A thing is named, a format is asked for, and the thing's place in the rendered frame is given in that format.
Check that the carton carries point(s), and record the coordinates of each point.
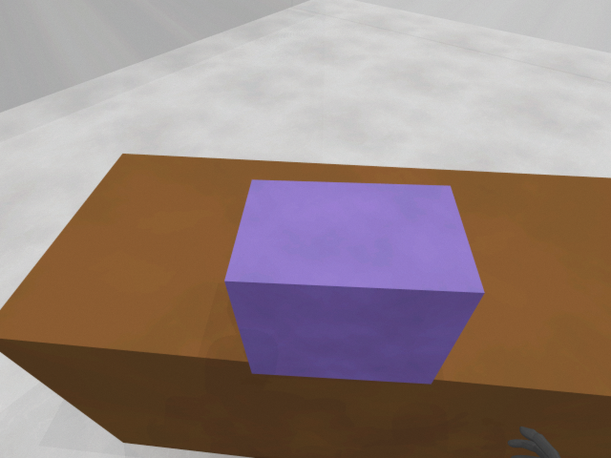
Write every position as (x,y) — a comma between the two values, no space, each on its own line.
(357,281)

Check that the right robot hand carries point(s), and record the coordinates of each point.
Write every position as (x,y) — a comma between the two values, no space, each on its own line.
(537,444)

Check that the pedestal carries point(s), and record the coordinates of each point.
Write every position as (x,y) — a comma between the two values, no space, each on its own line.
(127,317)

